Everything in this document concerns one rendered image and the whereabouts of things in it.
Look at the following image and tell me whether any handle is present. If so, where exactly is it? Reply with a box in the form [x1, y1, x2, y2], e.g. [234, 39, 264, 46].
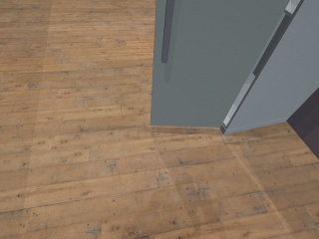
[161, 0, 175, 64]

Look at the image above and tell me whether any fridge door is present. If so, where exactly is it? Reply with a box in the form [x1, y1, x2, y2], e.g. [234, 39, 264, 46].
[150, 0, 290, 127]

